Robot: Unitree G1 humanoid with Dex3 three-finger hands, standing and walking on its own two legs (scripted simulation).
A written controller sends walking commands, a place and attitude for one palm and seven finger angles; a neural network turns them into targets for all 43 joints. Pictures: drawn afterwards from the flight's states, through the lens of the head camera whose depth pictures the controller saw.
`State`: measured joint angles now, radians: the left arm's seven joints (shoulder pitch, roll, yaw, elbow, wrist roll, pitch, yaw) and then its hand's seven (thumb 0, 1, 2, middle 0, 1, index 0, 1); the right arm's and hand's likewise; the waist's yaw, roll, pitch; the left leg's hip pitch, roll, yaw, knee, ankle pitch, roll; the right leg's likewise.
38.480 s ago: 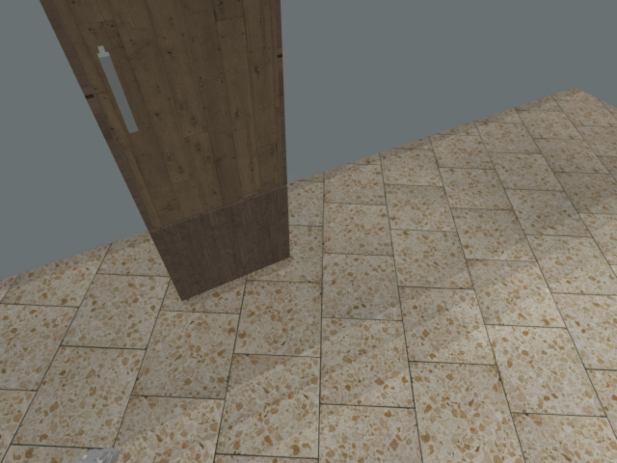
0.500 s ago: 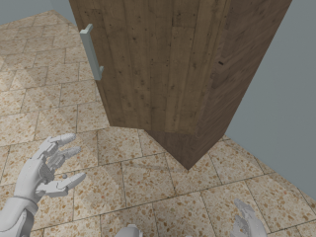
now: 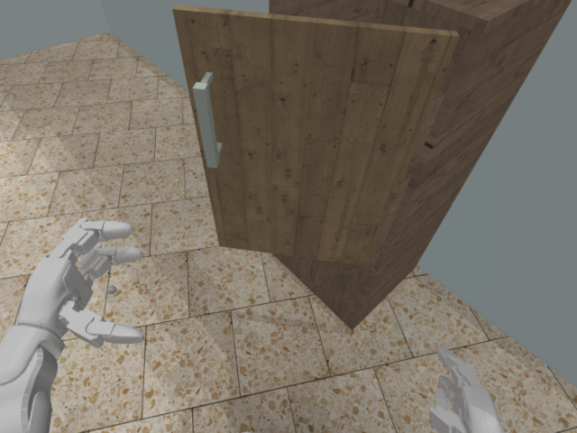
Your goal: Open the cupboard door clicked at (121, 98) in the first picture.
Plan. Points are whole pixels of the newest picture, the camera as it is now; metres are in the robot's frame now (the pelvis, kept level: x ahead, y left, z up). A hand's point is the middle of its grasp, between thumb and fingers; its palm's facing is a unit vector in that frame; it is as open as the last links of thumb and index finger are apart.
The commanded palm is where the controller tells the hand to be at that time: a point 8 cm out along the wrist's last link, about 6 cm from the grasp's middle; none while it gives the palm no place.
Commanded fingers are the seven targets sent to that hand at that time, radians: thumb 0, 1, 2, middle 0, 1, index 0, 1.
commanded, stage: raise the hand with hooked fingers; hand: left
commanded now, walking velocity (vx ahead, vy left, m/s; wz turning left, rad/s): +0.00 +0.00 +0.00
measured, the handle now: (210, 122) +0.58 +0.19 +0.11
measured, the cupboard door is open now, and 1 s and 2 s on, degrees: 40 40 40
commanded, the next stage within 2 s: move the hooked fingers beside the handle in 0.86 s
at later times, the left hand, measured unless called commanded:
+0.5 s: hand (81, 242) +0.29 +0.28 +0.13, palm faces -0.01 -1.00 -0.06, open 13.9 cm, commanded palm +0.26 +0.32 +0.13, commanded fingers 0.00 -0.50 0.30 -0.30 -1.20 -0.30 -1.20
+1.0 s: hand (112, 249) +0.29 +0.24 +0.13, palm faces +0.00 -1.00 -0.04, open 13.9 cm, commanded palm +0.27 +0.29 +0.13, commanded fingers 0.00 -0.50 0.30 -0.30 -1.20 -0.30 -1.20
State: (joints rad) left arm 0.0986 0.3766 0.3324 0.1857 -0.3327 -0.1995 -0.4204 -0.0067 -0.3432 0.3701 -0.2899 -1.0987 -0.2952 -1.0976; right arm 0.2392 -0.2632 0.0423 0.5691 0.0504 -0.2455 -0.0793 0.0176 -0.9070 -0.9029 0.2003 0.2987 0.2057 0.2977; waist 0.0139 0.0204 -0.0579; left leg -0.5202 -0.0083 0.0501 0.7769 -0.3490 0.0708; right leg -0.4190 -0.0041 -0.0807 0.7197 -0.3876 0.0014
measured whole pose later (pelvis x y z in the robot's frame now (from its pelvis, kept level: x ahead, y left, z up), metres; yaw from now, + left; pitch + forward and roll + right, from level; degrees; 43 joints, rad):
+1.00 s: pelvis +0.00 -0.03 +0.01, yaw +0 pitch +3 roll -1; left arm -0.10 0.45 0.43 0.40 -0.34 -0.10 -0.52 -0.01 -0.50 0.30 -0.30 -1.20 -0.31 -1.20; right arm 0.26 -0.28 0.05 0.60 0.07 -0.21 -0.10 0.02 -0.91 -0.90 0.20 0.30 0.21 0.30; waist 0.01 0.04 -0.04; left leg -0.40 0.01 0.04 0.64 -0.28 0.03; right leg -0.31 0.02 -0.08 0.60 -0.34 -0.04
